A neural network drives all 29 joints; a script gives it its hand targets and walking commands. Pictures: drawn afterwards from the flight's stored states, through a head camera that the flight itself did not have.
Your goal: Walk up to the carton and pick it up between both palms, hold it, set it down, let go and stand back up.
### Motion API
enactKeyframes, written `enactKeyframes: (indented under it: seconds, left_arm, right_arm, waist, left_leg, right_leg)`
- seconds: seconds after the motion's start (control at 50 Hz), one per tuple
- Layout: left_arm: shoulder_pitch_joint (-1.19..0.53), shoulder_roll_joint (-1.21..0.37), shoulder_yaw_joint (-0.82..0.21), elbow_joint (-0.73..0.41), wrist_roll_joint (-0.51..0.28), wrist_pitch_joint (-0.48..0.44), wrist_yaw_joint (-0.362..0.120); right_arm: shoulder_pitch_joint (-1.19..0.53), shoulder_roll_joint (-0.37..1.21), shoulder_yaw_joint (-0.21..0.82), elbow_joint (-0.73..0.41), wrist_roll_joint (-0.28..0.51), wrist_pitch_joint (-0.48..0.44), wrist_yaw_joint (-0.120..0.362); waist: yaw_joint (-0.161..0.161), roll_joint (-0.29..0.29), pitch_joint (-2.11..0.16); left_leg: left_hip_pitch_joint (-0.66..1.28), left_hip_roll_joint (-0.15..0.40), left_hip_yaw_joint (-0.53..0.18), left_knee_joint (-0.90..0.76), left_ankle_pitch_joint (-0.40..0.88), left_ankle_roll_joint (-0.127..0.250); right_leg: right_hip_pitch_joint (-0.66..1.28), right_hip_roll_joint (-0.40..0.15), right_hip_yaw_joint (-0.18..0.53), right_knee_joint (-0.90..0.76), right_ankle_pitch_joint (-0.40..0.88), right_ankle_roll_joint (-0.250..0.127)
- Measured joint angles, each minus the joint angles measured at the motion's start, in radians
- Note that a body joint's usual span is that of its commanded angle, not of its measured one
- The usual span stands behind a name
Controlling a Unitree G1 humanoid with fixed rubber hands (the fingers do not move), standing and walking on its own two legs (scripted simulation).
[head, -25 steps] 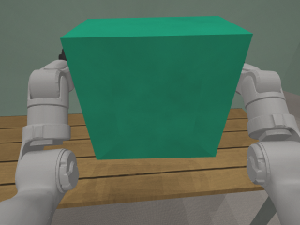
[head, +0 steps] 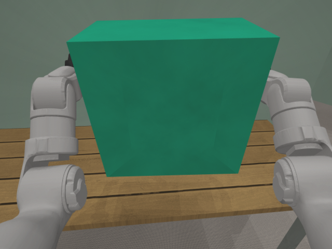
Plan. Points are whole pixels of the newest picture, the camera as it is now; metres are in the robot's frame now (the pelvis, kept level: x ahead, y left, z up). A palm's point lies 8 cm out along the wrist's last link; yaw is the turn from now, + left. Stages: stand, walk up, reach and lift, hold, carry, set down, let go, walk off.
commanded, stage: hold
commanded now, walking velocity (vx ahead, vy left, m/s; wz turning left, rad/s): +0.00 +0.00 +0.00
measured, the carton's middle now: (171, 101) +0.35 -0.01 +0.28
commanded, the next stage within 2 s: none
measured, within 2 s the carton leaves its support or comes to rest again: neither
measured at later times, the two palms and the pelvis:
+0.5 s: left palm (75, 76) +0.36 +0.19 +0.33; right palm (259, 80) +0.36 -0.21 +0.32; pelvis +0.00 +0.00 +0.00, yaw +0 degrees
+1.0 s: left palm (75, 76) +0.36 +0.19 +0.33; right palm (259, 80) +0.36 -0.21 +0.32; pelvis +0.00 +0.00 +0.00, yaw +0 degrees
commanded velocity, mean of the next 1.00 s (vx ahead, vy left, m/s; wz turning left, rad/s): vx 0.00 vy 0.00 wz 0.00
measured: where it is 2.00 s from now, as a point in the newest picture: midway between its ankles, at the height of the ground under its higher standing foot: outside the picture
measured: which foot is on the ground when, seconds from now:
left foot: down 0.00-1.00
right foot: down 0.00-1.00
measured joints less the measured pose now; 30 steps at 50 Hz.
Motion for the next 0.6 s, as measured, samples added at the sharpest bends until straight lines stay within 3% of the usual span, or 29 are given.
enactKeyframes:
  seconds: [0.6]
  left_arm:
    - [-0.001,0.000,0.001,0.000,0.000,0.000,0.000]
  right_arm:
    - [-0.001,0.000,0.000,0.000,0.000,0.001,0.000]
  waist:
    - [0.000,0.000,0.000]
  left_leg:
    - [0.000,0.000,-0.001,0.000,0.000,0.000]
  right_leg:
    - [0.000,0.000,0.000,0.000,0.000,0.000]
